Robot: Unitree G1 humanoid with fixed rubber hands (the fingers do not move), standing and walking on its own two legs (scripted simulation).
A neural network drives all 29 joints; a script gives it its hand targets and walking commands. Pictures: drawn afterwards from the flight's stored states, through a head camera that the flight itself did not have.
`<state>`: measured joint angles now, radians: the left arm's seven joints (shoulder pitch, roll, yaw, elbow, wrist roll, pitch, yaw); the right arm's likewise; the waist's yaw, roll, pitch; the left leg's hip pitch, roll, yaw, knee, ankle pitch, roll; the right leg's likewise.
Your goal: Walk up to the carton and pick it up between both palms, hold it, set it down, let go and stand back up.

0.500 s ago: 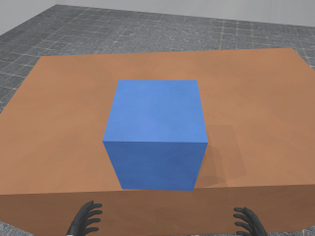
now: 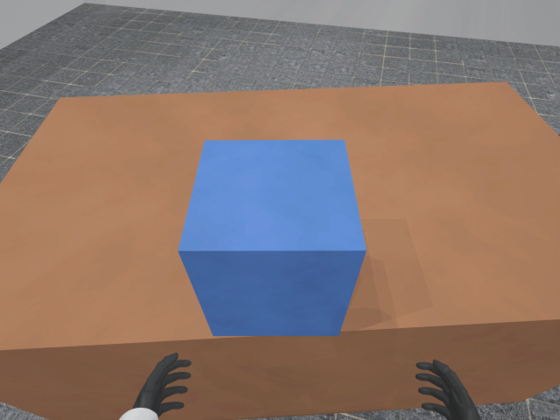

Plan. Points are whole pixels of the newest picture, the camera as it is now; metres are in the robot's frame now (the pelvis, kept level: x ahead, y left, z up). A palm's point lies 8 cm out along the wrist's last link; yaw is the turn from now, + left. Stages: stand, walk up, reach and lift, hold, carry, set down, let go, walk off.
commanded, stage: let go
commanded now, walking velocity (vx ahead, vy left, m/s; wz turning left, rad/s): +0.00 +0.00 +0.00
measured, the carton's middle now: (275, 243) +0.37 +0.06 +0.03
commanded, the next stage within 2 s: stand in 0.28 s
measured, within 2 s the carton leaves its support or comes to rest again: neither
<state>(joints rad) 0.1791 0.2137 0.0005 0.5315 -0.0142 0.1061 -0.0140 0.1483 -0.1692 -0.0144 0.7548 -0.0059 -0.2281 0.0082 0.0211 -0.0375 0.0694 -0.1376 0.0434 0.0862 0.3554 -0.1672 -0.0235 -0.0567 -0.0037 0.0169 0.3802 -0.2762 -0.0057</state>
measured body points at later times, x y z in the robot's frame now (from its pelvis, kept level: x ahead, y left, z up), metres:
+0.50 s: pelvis +0.00 +0.01 -0.01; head +0.00 +0.01 +0.44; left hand +0.11 +0.29 -0.11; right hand +0.14 -0.27 -0.11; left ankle +0.02 +0.13 -0.74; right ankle -0.04 -0.12 -0.74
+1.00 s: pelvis -0.02 +0.02 +0.00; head -0.03 +0.03 +0.45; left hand +0.05 +0.32 -0.12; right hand +0.07 -0.26 -0.12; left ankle +0.02 +0.13 -0.75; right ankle -0.04 -0.12 -0.75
